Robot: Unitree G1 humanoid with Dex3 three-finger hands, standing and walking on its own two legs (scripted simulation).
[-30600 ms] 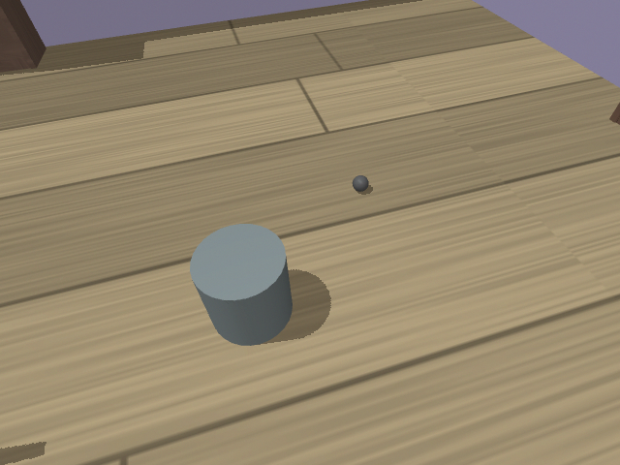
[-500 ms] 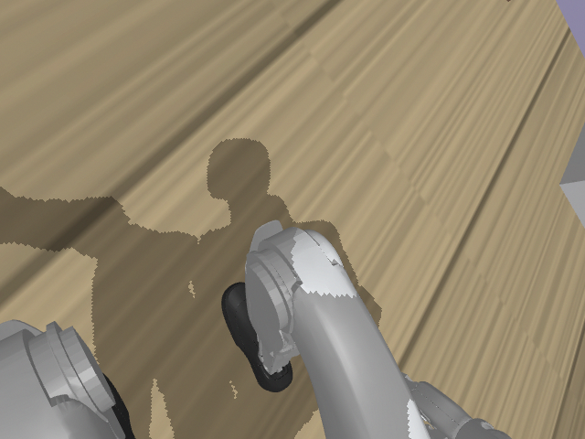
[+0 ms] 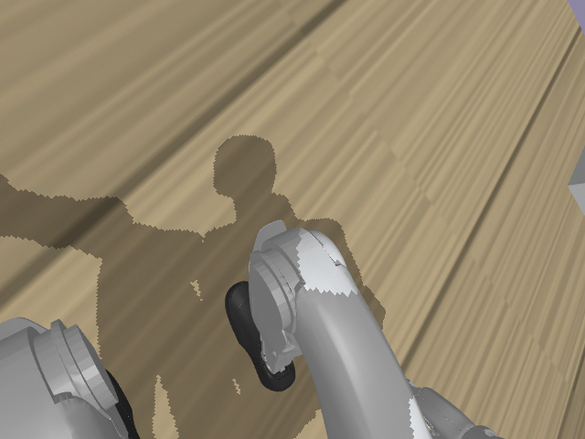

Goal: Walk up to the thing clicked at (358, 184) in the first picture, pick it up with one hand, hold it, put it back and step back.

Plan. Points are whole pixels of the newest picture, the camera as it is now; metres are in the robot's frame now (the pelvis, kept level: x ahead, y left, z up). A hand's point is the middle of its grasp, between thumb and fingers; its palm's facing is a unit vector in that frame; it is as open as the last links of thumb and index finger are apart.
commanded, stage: settle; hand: left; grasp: from above
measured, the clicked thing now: out of the picture +0.48 +0.32 -0.27
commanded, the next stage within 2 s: lift in 0.62 s
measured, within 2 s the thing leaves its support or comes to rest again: neither
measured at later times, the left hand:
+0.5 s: hand out of the picture +0.46 +0.33 -0.16, palm faces -0.44 -0.13 -0.89, open 8.2 cm
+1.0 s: hand out of the picture +0.44 +0.33 -0.10, palm faces -0.45 -0.15 -0.88, open 8.1 cm
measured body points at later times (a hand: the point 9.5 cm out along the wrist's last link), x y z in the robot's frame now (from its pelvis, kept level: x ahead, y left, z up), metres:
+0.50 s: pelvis +0.00 +0.00 +0.01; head +0.24 +0.10 +0.37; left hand +0.48 +0.33 -0.11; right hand +0.08 -0.26 -0.08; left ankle +0.06 +0.13 -0.28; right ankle +0.12 -0.12 -0.28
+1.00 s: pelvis +0.00 -0.01 +0.04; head +0.22 +0.08 +0.42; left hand +0.46 +0.34 -0.05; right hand +0.06 -0.27 -0.06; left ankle +0.06 +0.13 -0.28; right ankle +0.12 -0.12 -0.28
